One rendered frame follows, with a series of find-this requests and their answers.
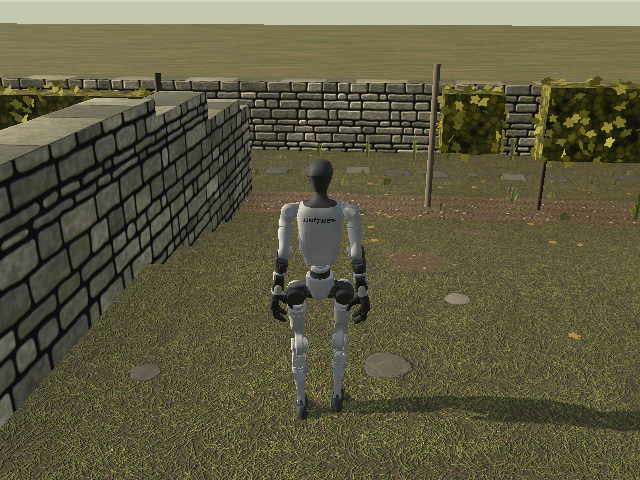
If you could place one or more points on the robot right upper arm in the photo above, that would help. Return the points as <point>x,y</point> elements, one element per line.
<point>351,212</point>

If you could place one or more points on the robot right forearm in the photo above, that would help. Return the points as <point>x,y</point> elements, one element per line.
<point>359,273</point>

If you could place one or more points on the robot left forearm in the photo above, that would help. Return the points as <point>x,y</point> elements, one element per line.
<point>279,274</point>

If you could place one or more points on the robot left hand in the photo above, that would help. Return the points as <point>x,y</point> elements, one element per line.
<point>275,307</point>

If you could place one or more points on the robot head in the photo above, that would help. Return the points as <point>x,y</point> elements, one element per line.
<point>320,173</point>

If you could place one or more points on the robot right hand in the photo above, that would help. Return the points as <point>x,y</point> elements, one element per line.
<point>365,307</point>

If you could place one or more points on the robot left upper arm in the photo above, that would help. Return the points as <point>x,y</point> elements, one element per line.
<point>288,212</point>

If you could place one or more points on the right robot shin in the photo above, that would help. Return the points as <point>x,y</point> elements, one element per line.
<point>339,367</point>

